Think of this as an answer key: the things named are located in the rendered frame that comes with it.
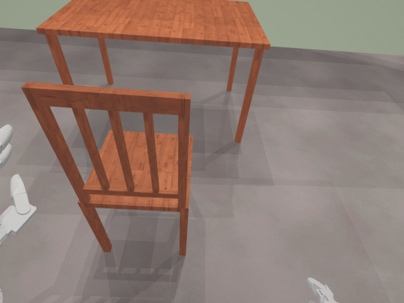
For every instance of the table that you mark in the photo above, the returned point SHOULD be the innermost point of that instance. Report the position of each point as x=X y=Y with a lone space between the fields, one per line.
x=221 y=23

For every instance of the left robot hand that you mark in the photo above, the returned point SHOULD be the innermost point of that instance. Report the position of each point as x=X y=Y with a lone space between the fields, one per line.
x=15 y=217

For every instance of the right robot hand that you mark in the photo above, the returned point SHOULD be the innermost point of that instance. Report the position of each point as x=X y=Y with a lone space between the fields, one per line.
x=322 y=292

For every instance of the chair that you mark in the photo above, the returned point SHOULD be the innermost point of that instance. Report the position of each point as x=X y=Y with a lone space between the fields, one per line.
x=133 y=170

